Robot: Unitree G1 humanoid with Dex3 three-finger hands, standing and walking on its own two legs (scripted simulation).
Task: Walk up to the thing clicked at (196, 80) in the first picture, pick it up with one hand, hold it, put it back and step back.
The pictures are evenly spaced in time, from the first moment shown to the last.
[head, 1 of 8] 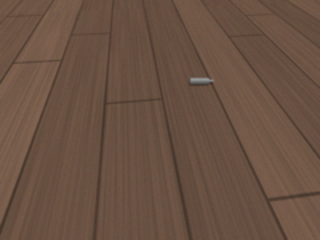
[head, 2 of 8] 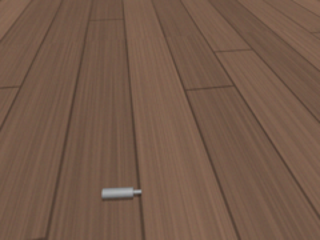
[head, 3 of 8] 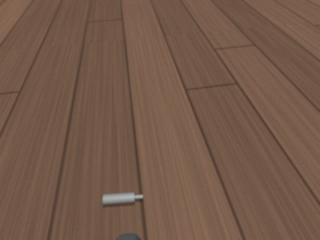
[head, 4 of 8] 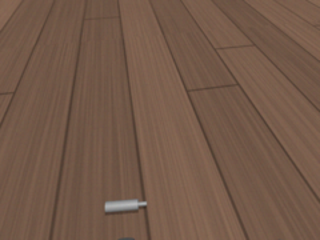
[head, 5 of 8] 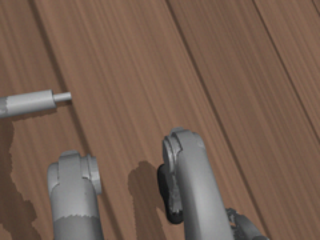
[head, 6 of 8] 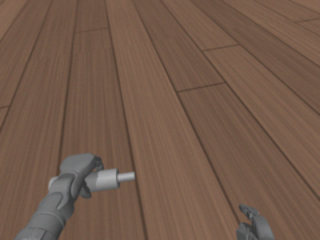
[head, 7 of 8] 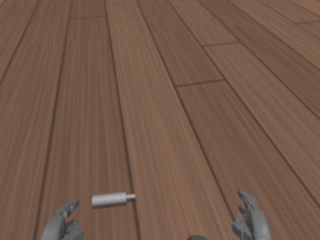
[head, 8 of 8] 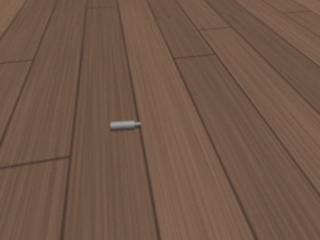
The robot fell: no
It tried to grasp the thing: yes
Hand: left
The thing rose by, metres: 0.67
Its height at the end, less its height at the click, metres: +0.00
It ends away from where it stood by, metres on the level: 0.01
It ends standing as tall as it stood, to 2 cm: yes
